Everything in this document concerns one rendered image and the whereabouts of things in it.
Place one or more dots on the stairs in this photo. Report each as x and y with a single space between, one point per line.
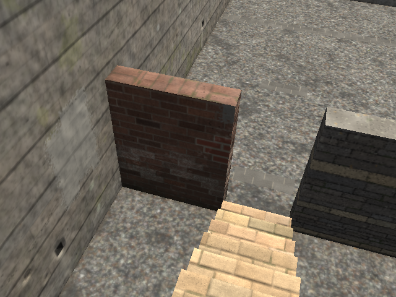
246 252

